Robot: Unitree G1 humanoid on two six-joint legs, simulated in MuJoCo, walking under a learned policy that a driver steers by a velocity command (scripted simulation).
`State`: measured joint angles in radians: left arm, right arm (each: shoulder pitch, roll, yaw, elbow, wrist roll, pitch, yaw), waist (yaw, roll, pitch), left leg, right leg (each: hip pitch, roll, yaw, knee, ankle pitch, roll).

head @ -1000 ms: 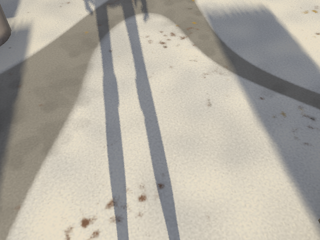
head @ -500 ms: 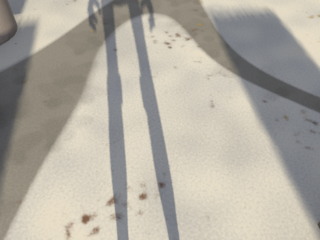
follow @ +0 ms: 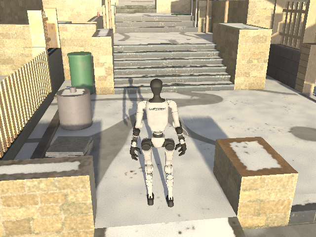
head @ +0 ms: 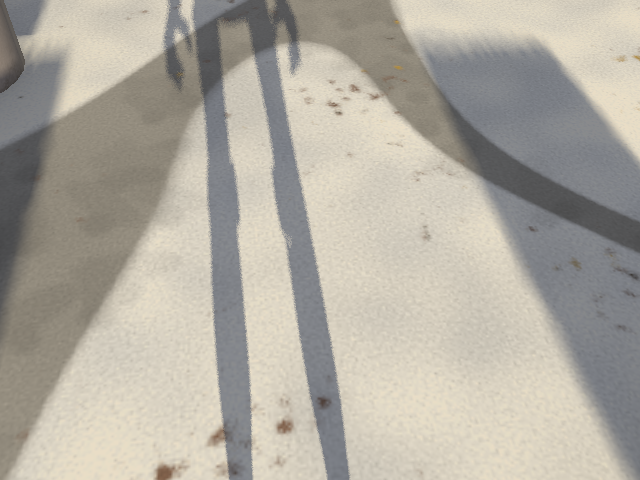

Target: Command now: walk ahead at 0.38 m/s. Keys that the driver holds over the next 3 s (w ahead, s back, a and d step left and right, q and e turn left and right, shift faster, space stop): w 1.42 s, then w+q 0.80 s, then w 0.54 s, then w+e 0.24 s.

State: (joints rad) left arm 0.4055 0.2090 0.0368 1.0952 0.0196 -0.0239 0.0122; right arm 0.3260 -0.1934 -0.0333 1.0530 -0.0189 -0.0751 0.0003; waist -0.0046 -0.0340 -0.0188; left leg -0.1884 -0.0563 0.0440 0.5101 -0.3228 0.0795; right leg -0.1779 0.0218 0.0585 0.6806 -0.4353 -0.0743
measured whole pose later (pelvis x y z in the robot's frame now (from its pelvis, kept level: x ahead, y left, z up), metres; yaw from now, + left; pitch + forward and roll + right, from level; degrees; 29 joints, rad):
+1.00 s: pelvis +0.55 +0.02 -0.01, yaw +0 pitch +0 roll +0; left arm 0.42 0.19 0.03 1.07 0.01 -0.08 0.01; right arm 0.08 -0.20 -0.05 0.91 -0.03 -0.08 0.01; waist 0.04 -0.02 0.07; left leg -0.39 -0.04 0.11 0.55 -0.16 0.10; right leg -0.17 0.03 -0.02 1.04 -0.41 -0.09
